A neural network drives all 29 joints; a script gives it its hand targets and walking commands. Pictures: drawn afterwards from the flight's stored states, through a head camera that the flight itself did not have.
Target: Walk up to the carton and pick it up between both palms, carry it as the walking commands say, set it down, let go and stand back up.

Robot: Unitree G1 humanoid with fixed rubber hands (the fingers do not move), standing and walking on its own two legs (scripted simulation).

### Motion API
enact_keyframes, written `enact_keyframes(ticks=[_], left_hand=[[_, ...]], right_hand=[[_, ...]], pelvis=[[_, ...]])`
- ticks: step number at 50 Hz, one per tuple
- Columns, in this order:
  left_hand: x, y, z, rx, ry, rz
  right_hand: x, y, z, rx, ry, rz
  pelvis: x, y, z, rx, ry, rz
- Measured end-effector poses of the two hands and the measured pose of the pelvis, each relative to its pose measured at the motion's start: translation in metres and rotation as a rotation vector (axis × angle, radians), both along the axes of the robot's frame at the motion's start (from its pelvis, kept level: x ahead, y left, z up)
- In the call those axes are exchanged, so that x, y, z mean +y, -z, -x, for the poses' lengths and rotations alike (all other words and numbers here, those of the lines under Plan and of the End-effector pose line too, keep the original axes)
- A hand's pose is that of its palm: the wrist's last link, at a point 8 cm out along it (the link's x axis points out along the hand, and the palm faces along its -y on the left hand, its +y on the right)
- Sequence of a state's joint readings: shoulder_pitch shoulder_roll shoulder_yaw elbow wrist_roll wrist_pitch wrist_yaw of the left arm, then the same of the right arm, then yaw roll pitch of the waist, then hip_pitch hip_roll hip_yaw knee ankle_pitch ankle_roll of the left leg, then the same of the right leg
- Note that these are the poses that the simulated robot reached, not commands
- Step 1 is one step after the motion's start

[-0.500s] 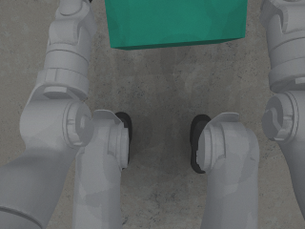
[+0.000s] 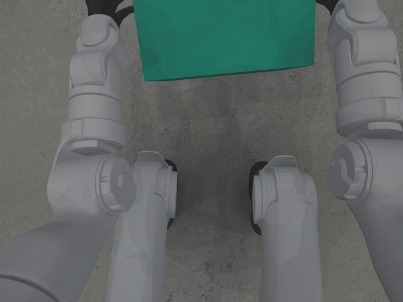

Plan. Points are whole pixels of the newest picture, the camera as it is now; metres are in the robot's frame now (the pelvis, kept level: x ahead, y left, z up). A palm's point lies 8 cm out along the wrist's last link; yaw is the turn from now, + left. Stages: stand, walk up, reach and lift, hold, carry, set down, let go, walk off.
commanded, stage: reach and lift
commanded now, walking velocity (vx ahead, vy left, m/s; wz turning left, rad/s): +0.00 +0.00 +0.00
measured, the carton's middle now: (221, 21) +0.55 -0.02 -0.21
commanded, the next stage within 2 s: none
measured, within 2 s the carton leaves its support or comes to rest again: neither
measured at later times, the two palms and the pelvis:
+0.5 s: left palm (71, 10) +0.51 +0.16 -0.04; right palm out of the picture +0.52 -0.18 -0.05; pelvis -0.01 +0.00 +0.05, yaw -1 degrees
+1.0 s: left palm out of the picture +0.50 +0.16 +0.05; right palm out of the picture +0.51 -0.18 +0.04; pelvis +0.00 +0.01 +0.11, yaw -2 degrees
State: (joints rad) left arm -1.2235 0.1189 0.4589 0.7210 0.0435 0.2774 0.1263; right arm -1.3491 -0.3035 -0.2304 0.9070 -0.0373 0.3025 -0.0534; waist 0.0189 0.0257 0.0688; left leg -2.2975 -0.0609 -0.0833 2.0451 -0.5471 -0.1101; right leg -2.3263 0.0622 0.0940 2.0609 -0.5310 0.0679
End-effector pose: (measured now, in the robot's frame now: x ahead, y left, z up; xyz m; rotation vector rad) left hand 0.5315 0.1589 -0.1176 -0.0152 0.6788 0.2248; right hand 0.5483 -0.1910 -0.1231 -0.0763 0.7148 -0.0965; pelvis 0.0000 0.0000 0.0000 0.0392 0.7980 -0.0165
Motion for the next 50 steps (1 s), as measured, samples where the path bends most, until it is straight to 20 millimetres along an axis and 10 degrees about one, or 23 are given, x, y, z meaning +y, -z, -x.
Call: enact_keyframes(ticks=[50], left_hand=[[0.006,-0.164,0.034,-0.001,-0.039,-0.045]], right_hand=[[0.014,-0.159,0.043,0.004,0.053,0.013]], pelvis=[[0.006,-0.105,-0.003,0.054,0.012,0.016]])
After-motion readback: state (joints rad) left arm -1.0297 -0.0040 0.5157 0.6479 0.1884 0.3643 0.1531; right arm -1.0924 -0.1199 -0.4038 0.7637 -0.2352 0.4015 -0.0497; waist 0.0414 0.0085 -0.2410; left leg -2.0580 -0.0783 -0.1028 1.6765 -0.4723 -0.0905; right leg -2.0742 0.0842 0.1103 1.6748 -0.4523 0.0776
